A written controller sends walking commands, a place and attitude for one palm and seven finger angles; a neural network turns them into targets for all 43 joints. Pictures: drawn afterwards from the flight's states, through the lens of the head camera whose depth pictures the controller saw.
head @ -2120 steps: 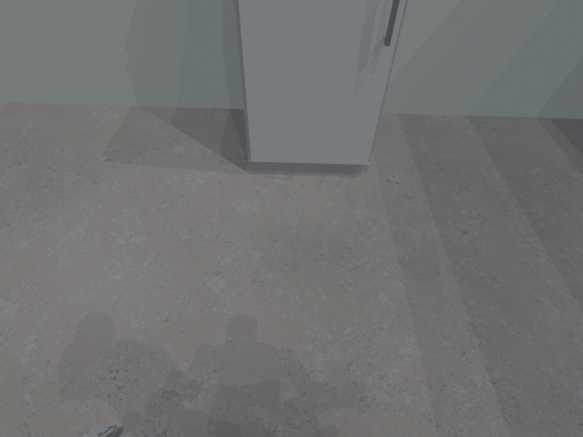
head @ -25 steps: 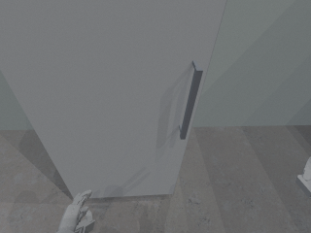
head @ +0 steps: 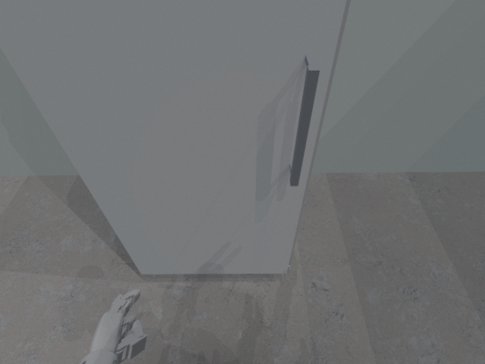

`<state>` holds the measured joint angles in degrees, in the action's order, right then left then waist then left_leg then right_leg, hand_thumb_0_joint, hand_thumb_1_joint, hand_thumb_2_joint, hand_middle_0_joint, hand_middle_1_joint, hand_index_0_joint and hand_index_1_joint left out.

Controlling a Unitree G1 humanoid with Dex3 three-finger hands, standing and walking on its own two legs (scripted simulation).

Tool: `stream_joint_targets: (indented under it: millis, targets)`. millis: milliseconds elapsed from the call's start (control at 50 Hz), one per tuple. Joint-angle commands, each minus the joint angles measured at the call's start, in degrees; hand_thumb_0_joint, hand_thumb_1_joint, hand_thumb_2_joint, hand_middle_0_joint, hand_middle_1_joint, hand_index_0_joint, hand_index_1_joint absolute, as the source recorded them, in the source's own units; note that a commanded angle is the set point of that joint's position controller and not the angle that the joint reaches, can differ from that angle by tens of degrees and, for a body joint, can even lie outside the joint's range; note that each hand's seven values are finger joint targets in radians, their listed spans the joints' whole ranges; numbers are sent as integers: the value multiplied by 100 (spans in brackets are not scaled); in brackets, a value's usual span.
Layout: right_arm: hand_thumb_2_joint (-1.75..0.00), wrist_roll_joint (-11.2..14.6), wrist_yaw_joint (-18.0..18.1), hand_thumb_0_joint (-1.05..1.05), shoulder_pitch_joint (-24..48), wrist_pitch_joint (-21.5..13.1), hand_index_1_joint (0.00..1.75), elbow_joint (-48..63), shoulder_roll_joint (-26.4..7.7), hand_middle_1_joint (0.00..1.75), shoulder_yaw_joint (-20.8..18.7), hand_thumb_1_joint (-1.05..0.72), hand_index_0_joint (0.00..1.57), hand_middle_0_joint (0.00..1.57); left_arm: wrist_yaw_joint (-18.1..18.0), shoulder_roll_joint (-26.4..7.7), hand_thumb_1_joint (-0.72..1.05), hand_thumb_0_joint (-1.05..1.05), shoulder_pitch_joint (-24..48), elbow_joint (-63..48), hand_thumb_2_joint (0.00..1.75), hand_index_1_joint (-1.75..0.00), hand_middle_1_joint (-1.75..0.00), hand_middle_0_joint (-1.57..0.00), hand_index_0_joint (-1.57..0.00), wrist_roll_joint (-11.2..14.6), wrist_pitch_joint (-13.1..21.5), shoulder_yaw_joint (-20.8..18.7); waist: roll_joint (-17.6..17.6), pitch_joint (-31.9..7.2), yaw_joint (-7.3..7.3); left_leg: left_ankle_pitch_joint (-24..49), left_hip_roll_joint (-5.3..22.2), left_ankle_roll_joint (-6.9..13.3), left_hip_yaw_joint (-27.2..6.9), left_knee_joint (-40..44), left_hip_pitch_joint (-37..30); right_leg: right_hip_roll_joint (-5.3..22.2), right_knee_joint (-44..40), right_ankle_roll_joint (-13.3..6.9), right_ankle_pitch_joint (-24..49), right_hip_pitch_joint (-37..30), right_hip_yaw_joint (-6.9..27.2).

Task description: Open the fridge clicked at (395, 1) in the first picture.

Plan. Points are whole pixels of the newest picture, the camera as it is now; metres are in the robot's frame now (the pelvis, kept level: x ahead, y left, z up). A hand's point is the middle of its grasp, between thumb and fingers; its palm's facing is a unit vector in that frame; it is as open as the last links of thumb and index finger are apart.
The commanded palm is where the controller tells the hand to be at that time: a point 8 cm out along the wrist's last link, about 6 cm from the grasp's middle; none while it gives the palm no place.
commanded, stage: step back with the hand held close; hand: right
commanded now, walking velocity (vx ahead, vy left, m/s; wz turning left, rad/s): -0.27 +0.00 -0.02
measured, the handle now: (300, 129) +0.55 -0.10 +0.09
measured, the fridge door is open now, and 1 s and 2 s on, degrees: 0 0 0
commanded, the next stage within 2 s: stop stepping back and stand still in 1.04 s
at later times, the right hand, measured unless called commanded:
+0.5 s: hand out of the picture +0.12 -0.28 +0.17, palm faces +0.52 +0.75 -0.41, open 7.4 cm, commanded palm +0.06 -0.30 +0.18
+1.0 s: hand out of the picture +0.06 -0.29 +0.18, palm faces +0.43 +0.86 -0.27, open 7.4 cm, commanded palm -0.01 -0.33 +0.18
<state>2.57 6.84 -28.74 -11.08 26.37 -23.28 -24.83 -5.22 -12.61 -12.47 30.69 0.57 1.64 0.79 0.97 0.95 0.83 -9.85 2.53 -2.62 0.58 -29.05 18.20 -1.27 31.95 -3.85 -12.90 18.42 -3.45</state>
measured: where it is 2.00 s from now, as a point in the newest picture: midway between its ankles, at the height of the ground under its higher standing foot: outside the picture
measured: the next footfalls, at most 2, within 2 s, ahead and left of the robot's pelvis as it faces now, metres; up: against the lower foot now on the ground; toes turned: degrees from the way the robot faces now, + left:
left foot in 0.86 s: -0.12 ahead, +0.15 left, +0.00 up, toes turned -3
right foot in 1.00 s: -0.03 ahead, -0.09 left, +0.00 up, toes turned +1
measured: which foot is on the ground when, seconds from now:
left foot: down 0.00-0.64, up 0.66-0.84, down 0.86-1.00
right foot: down 0.00-0.86, up 0.88-0.98, down 1.00-1.00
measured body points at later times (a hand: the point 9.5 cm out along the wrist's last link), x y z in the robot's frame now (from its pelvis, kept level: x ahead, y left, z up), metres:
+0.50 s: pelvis -0.06 +0.00 -0.01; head -0.06 -0.02 +0.44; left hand +0.11 +0.23 -0.09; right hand +0.09 -0.32 +0.19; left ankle +0.02 +0.15 -0.73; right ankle +0.05 -0.08 -0.73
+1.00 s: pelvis -0.15 -0.03 -0.01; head -0.17 -0.08 +0.44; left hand +0.02 +0.20 -0.06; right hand +0.03 -0.33 +0.19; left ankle -0.16 +0.15 -0.73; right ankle -0.07 -0.09 -0.73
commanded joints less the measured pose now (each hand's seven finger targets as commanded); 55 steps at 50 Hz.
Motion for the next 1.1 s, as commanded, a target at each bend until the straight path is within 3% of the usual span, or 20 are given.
stream_joint_targets:
  millis: [0,120,200,280,320,400,460,540,580,620,680,740,780,800,840,880,940,980,1020,1080]
  targets:
    - [-90,-89,125,0,528,-505,30,1299,-925,30,-654,-90,20,20,-73,-815,90,0,480,-852,90,-30,-30,-20,-20,2,478,-358,-590,-438,-14,234,-123,217,-480,-550,-1838,868,-1452,-235,-2320,2225,1086]
    - [-90,-134,176,0,799,-648,30,1333,-908,30,-589,-90,20,20,-22,-776,90,0,388,-713,90,-30,-30,-20,-20,-48,648,-342,-322,-186,-77,-1247,94,389,-885,179,-636,604,-862,-93,-2544,1774,1037]
    - [-90,-113,232,0,631,-751,30,1331,-964,30,-682,-90,20,20,-11,-727,90,0,332,-622,90,-30,-30,-20,-20,-68,741,-325,-446,-384,-66,-1127,9,394,-831,120,-648,602,-984,-74,-2341,1617,1169]
    - [-90,-168,219,0,431,-907,30,1459,-1131,30,-994,-90,20,20,-24,-800,90,0,412,-648,90,-30,-30,-20,-20,-89,841,-368,-1200,-621,-8,123,-567,180,-397,-1314,-1874,1278,-1908,-354,-2722,2593,1872]
    - [-90,-186,149,0,300,-956,30,1288,-1037,30,-1013,-90,20,20,-4,-820,90,0,413,-622,90,-30,-30,-20,-20,-99,862,-416,-1024,-560,-6,33,-631,153,-532,-1476,-2142,1492,-1766,-481,-3037,2957,1812]
    - [-90,-99,80,0,469,-1026,30,1166,-922,30,-783,-90,20,20,24,-696,90,0,344,-467,90,-30,-30,-20,-20,-110,894,-422,-63,-511,-96,639,-101,470,-1396,-274,-825,730,-601,-69,-1639,1659,1137]
    - [-90,-99,106,0,661,-1030,30,1210,-1007,30,-646,-90,20,20,58,-616,90,0,399,-406,90,-30,-30,-20,-20,-101,842,-424,220,-466,-104,-968,410,696,-1998,694,364,360,169,153,-1605,829,784]
    - [-90,-62,198,0,653,-1050,30,1506,-1177,30,-715,-90,20,20,67,-577,90,0,386,-393,90,-30,-30,-20,-20,-69,736,-406,177,-552,-171,-1461,334,663,-1549,892,1080,236,168,218,-1420,124,848]
    - [-90,-39,213,0,444,-1078,30,1551,-1303,30,-946,-90,20,20,16,-636,90,0,422,-454,90,-30,-30,-20,-20,-85,751,-423,-451,-582,-169,-1399,-193,442,-1019,256,562,569,-896,80,-1970,635,1330]
    - [-90,-89,162,0,452,-1125,30,1722,-1132,30,-1044,-90,20,20,-35,-734,90,0,559,-549,90,-30,-30,-20,-20,-85,856,-471,-1826,-892,-61,-756,-986,133,-263,-2047,-1301,1791,-2608,-393,-3323,2215,2534]
    - [-90,11,118,0,243,-1149,30,1603,-1326,30,-1258,-90,20,20,41,-613,90,0,442,-425,90,-30,-30,-20,-20,-128,993,-571,-1096,-1217,-6,-1676,-932,215,-267,-2371,-889,2023,-2282,-444,-2140,1176,2007]
    - [-90,178,72,0,-79,-1089,30,1239,-825,30,-681,-90,20,20,149,-527,90,0,314,-215,90,-30,-30,-20,-20,-176,1050,-507,-1454,-965,-69,-2049,-696,405,57,-585,-549,1866,-2210,82,-1829,256,1464]
    - [-90,116,34,0,326,-1102,30,1258,-888,30,-552,-90,20,20,132,-538,90,0,313,-49,90,-30,-30,-20,-20,-253,1017,-482,-1209,-756,-86,-1390,-342,462,-278,876,-508,1681,-1783,354,-1303,-106,1253]
    - [-90,96,9,0,768,-1131,30,1289,-842,30,-308,-90,20,20,127,-444,90,0,304,7,90,-30,-30,-20,-20,-241,988,-410,-639,-584,-128,-1318,50,646,-734,1584,-33,1341,-1097,540,-849,-495,862]
    - [-90,22,96,0,1530,-1136,30,1300,-1274,30,-361,-90,20,20,57,-331,90,0,365,111,90,-30,-30,-20,-20,-292,934,-318,514,-569,-198,-703,1576,1293,-2090,2076,1602,658,1344,771,-433,-1240,398]
    - [-90,-79,80,0,1879,-882,30,1244,-1166,30,-144,-90,20,20,7,-403,90,0,676,23,90,-30,-30,-20,-20,-172,960,-349,1177,-420,-71,-134,1288,1219,-1560,1675,1467,182,2165,627,-864,-522,405]
    - [-90,-11,22,0,1282,-697,30,1113,-1180,30,-341,-90,20,20,-46,-499,90,0,690,-87,90,-30,-30,-20,-20,-103,792,-231,-280,62,-173,804,380,566,-540,298,735,228,-469,512,201,-46,587]
    - [-90,29,-13,0,960,-832,30,1620,-1528,30,-790,-90,20,20,-35,-666,90,0,679,-315,90,-30,-30,-20,-20,-77,864,-385,-1747,-565,-61,-1015,-827,215,-140,-1441,37,1521,-2012,74,1655,82,2121]
    - [-90,183,-95,0,355,-957,30,2116,-1514,30,-1054,-90,20,20,114,-595,90,0,477,-398,90,-30,-30,-20,-20,-219,1024,-484,-1677,-1536,17,-2175,-885,259,-535,-2837,-142,2131,-2613,-177,-903,-67,2894]
    - [-90,225,-11,0,-424,-894,30,2221,-1263,30,-1051,-90,20,20,198,-517,90,0,439,-410,90,-30,-30,-20,-20,-220,1067,-437,-1277,-1498,75,-1768,-774,303,-229,-2006,-102,1789,-2537,-191,-971,-469,1916]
